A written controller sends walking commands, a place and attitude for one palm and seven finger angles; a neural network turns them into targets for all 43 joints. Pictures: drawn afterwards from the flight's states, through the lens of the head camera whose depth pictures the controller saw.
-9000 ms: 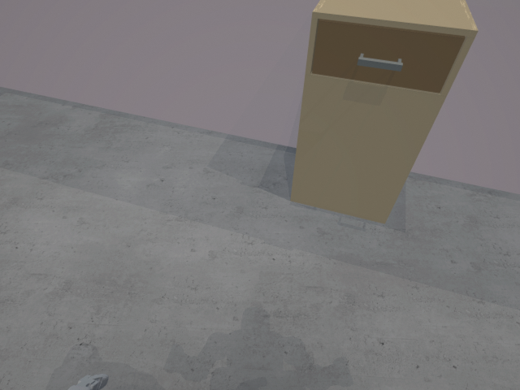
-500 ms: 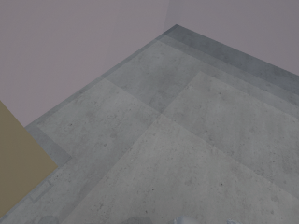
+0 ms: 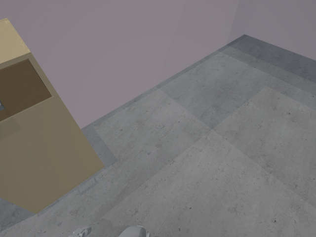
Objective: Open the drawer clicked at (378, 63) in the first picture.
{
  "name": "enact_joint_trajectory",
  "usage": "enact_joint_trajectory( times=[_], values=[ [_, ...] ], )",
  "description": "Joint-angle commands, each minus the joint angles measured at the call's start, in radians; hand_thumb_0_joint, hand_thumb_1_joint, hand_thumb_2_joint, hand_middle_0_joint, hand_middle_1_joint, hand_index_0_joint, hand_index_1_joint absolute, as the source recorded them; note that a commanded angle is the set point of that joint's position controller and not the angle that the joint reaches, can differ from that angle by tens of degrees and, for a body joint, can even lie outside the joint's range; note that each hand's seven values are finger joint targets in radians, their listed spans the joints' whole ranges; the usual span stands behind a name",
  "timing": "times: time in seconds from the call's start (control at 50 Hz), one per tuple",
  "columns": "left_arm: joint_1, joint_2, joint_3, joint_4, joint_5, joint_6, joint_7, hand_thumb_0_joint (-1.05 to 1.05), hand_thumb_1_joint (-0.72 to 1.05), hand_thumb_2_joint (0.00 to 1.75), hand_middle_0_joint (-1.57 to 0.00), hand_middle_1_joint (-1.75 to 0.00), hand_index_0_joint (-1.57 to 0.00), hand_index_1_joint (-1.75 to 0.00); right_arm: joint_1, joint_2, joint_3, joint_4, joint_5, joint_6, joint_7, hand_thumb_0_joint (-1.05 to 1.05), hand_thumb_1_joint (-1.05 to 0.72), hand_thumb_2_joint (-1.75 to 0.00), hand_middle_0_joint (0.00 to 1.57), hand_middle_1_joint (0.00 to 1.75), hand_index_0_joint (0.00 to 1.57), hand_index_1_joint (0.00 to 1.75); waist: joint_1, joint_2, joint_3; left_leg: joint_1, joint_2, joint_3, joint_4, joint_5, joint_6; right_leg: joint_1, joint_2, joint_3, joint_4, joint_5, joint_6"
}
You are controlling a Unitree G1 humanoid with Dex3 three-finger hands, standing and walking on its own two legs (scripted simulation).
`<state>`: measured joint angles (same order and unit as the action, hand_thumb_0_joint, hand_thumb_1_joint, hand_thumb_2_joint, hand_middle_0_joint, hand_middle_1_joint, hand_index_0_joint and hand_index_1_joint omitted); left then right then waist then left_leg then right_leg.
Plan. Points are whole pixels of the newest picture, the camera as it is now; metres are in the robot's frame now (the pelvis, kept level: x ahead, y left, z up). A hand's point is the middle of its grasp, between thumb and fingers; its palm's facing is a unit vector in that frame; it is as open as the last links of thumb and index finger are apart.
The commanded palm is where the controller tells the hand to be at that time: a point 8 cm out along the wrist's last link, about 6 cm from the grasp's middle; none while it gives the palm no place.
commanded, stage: turn to face it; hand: left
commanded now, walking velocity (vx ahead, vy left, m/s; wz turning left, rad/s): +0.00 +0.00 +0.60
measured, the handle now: out of the picture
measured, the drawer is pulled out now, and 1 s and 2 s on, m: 0.00 0.00 0.00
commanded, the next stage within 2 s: take the last steps up to it in 0.94 s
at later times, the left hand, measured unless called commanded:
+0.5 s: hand out of the picture -0.03 +0.29 -0.17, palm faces +0.34 -0.90 -0.26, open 7.4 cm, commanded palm none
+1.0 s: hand out of the picture -0.05 +0.20 -0.14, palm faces +0.52 -0.81 -0.28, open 7.4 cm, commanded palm none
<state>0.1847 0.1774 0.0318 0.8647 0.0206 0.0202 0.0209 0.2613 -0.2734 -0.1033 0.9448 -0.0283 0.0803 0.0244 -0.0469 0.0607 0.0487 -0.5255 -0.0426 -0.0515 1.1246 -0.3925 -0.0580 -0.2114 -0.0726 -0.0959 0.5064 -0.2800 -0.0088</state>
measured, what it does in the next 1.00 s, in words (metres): steps on the spot, turning left: left foot, then right foot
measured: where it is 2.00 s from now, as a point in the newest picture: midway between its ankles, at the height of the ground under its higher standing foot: outside the picture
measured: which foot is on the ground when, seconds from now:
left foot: up 0.00-0.28, down 0.30-0.76, up 0.78-1.00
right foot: down 0.00-0.30, up 0.32-0.74, down 0.76-1.00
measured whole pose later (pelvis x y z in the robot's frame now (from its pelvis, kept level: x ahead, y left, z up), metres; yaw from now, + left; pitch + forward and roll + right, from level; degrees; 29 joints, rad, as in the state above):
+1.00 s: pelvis -0.02 +0.00 +0.00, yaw +32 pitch -2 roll +2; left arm 0.23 0.16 0.03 0.91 0.03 0.01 0.02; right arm 0.25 -0.26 -0.09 0.98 -0.03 0.08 0.02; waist -0.02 0.05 0.04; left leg -0.47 0.01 -0.05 1.12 -0.36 -0.06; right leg -0.21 -0.09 -0.14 0.50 -0.26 -0.01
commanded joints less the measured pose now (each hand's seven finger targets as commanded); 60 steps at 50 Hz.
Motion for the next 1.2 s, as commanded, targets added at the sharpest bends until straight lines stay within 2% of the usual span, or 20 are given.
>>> enact_joint_trajectory(
  times=[0.0,0.16,0.24,0.26,0.28,0.3,0.34,0.4,0.58,0.68,0.7,0.72,0.74,0.76,0.78,0.86,1.02,1.1,1.14,1.18],
  values=[
    [-0.004,0.19,0.047,-0.072,-0.001,-0.032,0.016,0.0,0.9,0.9,-0.2,-0.3,-0.2,-0.3,-0.035,-0.055,-0.01,-0.076,0.006,-0.014,0.01,0.0,-0.9,-0.9,0.2,0.3,0.2,0.3,0.031,-0.251,-0.009,-0.065,0.062,0.03,0.057,0.043,-0.024,0.061,-0.23,0.097,-0.206,0.216,-0.078],
    [0.105,0.26,0.07,-0.02,0.011,-0.019,0.012,0.0,0.9,0.9,-0.2,-0.3,-0.2,-0.3,-0.163,-0.037,0.019,-0.11,0.018,-0.031,0.009,0.0,-0.9,-0.9,0.2,0.3,0.2,0.3,0.096,-0.292,-0.052,0.08,0.063,0.136,-0.324,-0.062,-0.015,0.141,-0.297,0.033,-0.1,0.466,-0.112],
    [0.077,0.263,0.077,-0.011,-0.003,-0.006,0.006,0.0,0.9,0.9,-0.2,-0.3,-0.2,-0.3,-0.045,-0.079,0.012,-0.087,0.015,-0.052,0.004,0.0,-0.9,-0.9,0.2,0.3,0.2,0.3,0.029,-0.204,-0.128,0.353,0.053,0.147,-0.681,0.201,0.016,0.051,-0.268,-0.069,0.116,0.397,-0.017],
    [0.086,0.22,0.071,-0.03,-0.01,-0.001,0.001,0.0,0.9,0.9,-0.2,-0.3,-0.2,-0.3,0.013,-0.169,-0.01,-0.077,0.011,-0.063,0.0,0.0,-0.9,-0.9,0.2,0.3,0.2,0.3,-0.006,0.003,-0.184,0.536,0.201,-0.051,-0.748,0.396,0.077,-0.133,-0.191,-0.107,0.314,0.169,0.047],
    [0.036,0.148,0.046,-0.074,-0.012,0.002,-0.004,0.0,0.9,0.9,-0.2,-0.3,-0.2,-0.3,0.081,-0.272,-0.035,-0.072,0.014,-0.065,-0.006,0.0,-0.9,-0.9,0.2,0.3,0.2,0.3,-0.041,0.268,-0.183,0.613,0.439,-0.356,-0.755,0.802,0.191,-0.384,-0.068,-0.078,0.512,-0.397,0.112],
    [-0.013,0.168,0.045,-0.087,-0.004,0.012,0.002,0.0,0.9,0.9,-0.2,-0.3,-0.2,-0.3,0.12,-0.284,-0.036,-0.048,0.014,-0.057,-0.012,0.0,-0.9,-0.9,0.2,0.3,0.2,0.3,-0.058,0.183,-0.192,0.579,0.483,-0.34,-0.732,0.845,0.268,-0.391,-0.072,0.023,0.619,-0.408,0.094],
    [-0.048,0.164,0.055,-0.067,-0.005,0.018,0.003,0.0,0.9,0.9,-0.2,-0.3,-0.2,-0.3,0.02,-0.22,-0.018,-0.069,0.006,-0.061,-0.031,0.0,-0.9,-0.9,0.2,0.3,0.2,0.3,-0.026,0.184,-0.097,0.438,0.368,-0.278,-0.771,0.582,0.247,-0.401,-0.077,0.07,0.667,-0.277,0.091],
    [0.007,0.176,0.059,-0.028,-0.003,0.015,-0.012,0.0,0.9,0.9,-0.2,-0.3,-0.2,-0.3,-0.107,-0.162,0.007,-0.106,0.005,-0.065,-0.032,0.0,-0.9,-0.9,0.2,0.3,0.2,0.3,0.034,0.124,-0.041,0.328,0.264,-0.176,-0.795,0.471,0.195,-0.333,-0.057,0.076,0.652,-0.128,0.097],
    [-0.048,0.156,0.048,-0.066,-0.008,0.011,0.0,0.0,0.9,0.9,-0.2,-0.3,-0.2,-0.3,-0.048,-0.166,-0.007,-0.1,0.002,-0.054,-0.027,0.0,-0.9,-0.9,0.2,0.3,0.2,0.3,0.006,0.089,-0.063,0.346,0.259,-0.303,-0.79,0.401,0.236,-0.26,0.005,0.086,0.391,-0.162,0.101],
    [0.038,0.151,0.045,-0.053,-0.017,-0.006,0.006,0.0,0.9,0.9,-0.2,-0.3,-0.2,-0.3,-0.082,-0.151,-0.01,-0.109,0.005,-0.048,-0.025,0.0,-0.9,-0.9,0.2,0.3,0.2,0.3,0.05,0.105,-0.1,0.245,0.206,-0.326,-0.7,0.484,0.202,-0.023,0.058,0.065,0.086,-0.047,0.08],
    [0.082,0.159,0.049,-0.044,-0.017,-0.015,0.008,0.0,0.9,0.9,-0.2,-0.3,-0.2,-0.3,-0.089,-0.136,-0.007,-0.112,0.009,-0.048,-0.024,0.0,-0.9,-0.9,0.2,0.3,0.2,0.3,0.075,0.068,-0.12,0.195,0.171,-0.303,-0.648,0.433,0.167,0.08,0.043,0.067,-0.061,0.046,0.077],
    [0.12,0.215,0.06,-0.039,-0.006,-0.028,0.014,0.0,0.9,0.9,-0.2,-0.3,-0.2,-0.3,-0.072,-0.083,-0.001,-0.116,0.019,-0.049,-0.019,0.0,-0.9,-0.9,0.2,0.3,0.2,0.3,0.088,-0.079,-0.155,0.074,0.094,-0.227,-0.517,0.251,0.104,0.222,-0.094,0.197,-0.197,0.056,0.047],
    [0.116,0.308,0.077,-0.043,0.009,-0.034,0.019,0.0,0.9,0.9,-0.2,-0.3,-0.2,-0.3,-0.064,-0.015,0.01,-0.142,0.021,-0.05,-0.017,0.0,-0.9,-0.9,0.2,0.3,0.2,0.3,0.09,-0.371,-0.121,-0.109,-0.059,-0.034,-0.27,-0.139,0.022,0.257,-0.366,0.487,-0.246,0.149,-0.068],
    [0.109,0.305,0.069,-0.053,0.0,-0.026,0.021,0.0,0.9,0.9,-0.2,-0.3,-0.2,-0.3,-0.083,-0.075,-0.005,-0.139,0.01,-0.042,-0.021,0.0,-0.9,-0.9,0.2,0.3,0.2,0.3,0.092,-0.289,-0.101,-0.062,-0.014,-0.069,-0.091,-0.201,0.027,0.094,-0.426,0.472,-0.245,0.193,-0.136],
    [0.037,0.249,0.069,-0.063,-0.001,-0.027,0.026,0.0,0.9,0.9,-0.2,-0.3,-0.2,-0.3,-0.064,-0.081,-0.01,-0.123,0.007,-0.032,-0.018,0.0,-0.9,-0.9,0.2,0.3,0.2,0.3,0.054,-0.24,-0.075,-0.045,0.013,-0.089,-0.003,-0.137,0.031,0.032,-0.374,0.39,-0.253,0.138,-0.144],
    [-0.032,0.179,0.041,-0.065,-0.003,-0.031,0.013,0.0,0.9,0.9,-0.2,-0.3,-0.2,-0.3,-0.009,-0.049,-0.004,-0.051,0.003,-0.017,-0.002,0.0,-0.9,-0.9,0.2,0.3,0.2,0.3,0.017,-0.228,0.005,-0.027,0.038,-0.013,0.11,0.046,0.008,-0.032,-0.209,0.156,-0.229,0.112,-0.077],
    [0.13,0.208,0.055,0.024,0.013,-0.031,0.015,0.0,0.9,0.9,-0.2,-0.3,-0.2,-0.3,-0.113,-0.01,0.023,-0.046,0.013,-0.028,-0.01,0.0,-0.9,-0.9,0.2,0.3,0.2,0.3,0.093,-0.253,-0.028,0.055,0.059,0.064,-0.234,-0.065,-0.007,0.102,-0.252,0.136,-0.181,0.314,-0.127],
    [0.157,0.213,0.056,0.074,0.015,-0.034,0.006,0.0,0.9,0.9,-0.2,-0.3,-0.2,-0.3,-0.062,0.015,0.041,-0.023,0.013,-0.059,-0.012,0.0,-0.9,-0.9,0.2,0.3,0.2,0.3,0.089,-0.275,-0.074,0.217,0.048,0.131,-0.479,-0.047,0.022,0.085,-0.243,0.14,-0.183,0.098,-0.112],
    [0.122,0.189,0.05,0.084,0.001,-0.029,-0.001,0.0,0.9,0.9,-0.2,-0.3,-0.2,-0.3,0.05,0.004,0.043,0.021,0.009,-0.083,-0.016,0.0,-0.9,-0.9,0.2,0.3,0.2,0.3,0.031,-0.194,-0.085,0.452,0.045,0.138,-0.72,0.09,0.04,-0.072,-0.179,0.074,-0.101,-0.131,-0.049],
    [0.102,0.064,0.018,0.054,-0.006,-0.023,-0.015,0.0,0.9,0.9,-0.2,-0.3,-0.2,-0.3,0.168,-0.155,0.008,0.054,0.0,-0.095,-0.03,0.0,-0.9,-0.9,0.2,0.3,0.2,0.3,-0.024,0.294,-0.066,0.627,0.397,-0.338,-0.921,-0.127,0.157,-0.429,0.005,-0.079,0.299,-0.304,0.047]
  ],
)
